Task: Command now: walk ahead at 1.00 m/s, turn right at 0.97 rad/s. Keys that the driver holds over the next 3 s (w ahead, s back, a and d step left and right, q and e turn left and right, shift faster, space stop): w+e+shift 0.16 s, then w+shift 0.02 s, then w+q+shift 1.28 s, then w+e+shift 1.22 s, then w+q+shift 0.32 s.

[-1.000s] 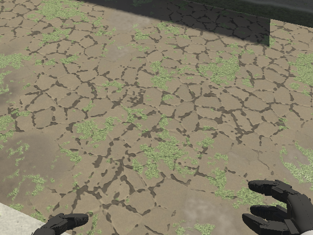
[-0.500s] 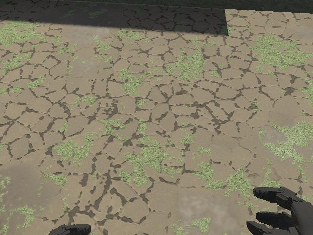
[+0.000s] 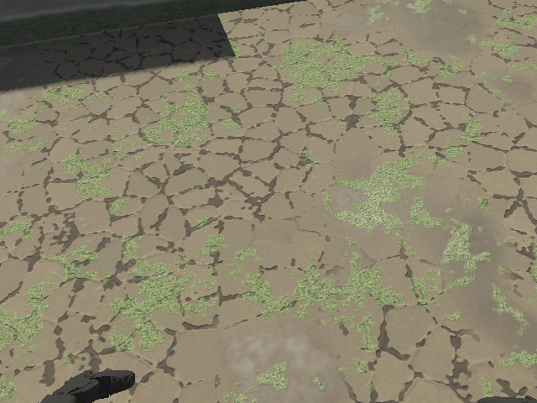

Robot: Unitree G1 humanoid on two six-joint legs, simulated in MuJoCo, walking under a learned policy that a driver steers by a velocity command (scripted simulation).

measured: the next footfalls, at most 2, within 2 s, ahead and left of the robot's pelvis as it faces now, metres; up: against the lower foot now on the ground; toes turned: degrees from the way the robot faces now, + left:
left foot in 0.38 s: +0.07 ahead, +0.05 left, +0.00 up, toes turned -14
right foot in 0.82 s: +0.07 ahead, -0.24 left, +0.00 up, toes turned +3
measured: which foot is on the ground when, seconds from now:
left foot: down 0.00-0.08, up 0.10-0.36, down 0.38-0.82, up 0.84-1.00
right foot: down 0.00-0.68, up 0.70-0.80, down 0.82-1.00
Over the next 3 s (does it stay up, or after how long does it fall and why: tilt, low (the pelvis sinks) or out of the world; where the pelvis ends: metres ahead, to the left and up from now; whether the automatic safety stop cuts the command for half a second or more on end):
stays up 0.04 -0.12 0.00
